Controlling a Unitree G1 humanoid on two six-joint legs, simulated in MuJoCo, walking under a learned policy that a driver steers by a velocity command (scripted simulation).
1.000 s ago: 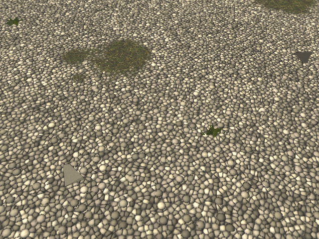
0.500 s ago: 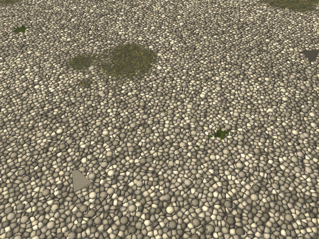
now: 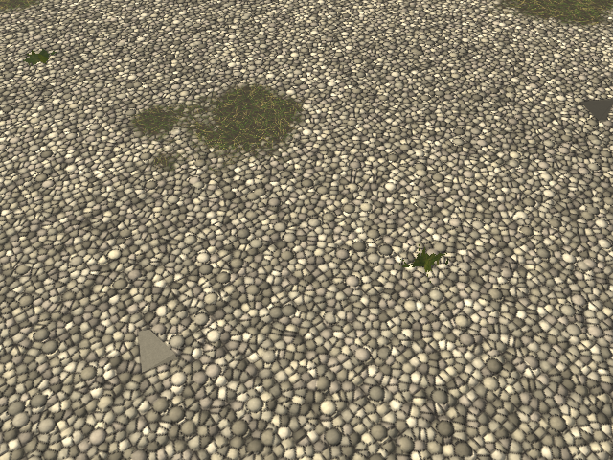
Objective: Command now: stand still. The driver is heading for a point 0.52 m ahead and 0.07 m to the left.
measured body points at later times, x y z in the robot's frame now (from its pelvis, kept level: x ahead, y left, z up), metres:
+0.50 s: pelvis +0.01 +0.01 +0.00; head +0.02 +0.02 +0.45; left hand -0.01 +0.23 -0.17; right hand -0.02 -0.21 -0.16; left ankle -0.04 +0.09 -0.74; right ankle +0.02 -0.12 -0.74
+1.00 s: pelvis +0.02 +0.02 +0.00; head +0.03 +0.03 +0.45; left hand -0.01 +0.24 -0.17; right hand -0.02 -0.19 -0.16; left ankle -0.04 +0.09 -0.74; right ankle +0.02 -0.12 -0.74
